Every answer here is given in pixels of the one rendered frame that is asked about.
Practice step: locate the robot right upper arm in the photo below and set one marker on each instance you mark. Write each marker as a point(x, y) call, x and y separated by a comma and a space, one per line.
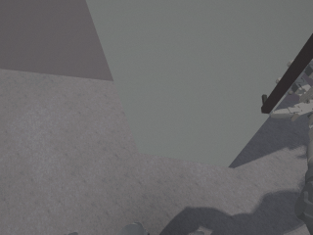
point(303, 206)

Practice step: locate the left robot thigh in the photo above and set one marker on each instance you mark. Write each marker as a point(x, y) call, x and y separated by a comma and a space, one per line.
point(132, 229)

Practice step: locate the fridge door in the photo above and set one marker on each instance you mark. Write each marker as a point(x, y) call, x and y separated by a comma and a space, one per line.
point(190, 74)

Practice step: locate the robot right hand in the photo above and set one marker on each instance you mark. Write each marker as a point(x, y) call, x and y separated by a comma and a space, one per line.
point(302, 89)

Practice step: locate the handle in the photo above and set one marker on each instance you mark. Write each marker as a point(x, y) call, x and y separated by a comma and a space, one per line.
point(301, 61)

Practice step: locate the robot left shin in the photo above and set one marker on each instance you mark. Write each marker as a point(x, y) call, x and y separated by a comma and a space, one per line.
point(137, 223)

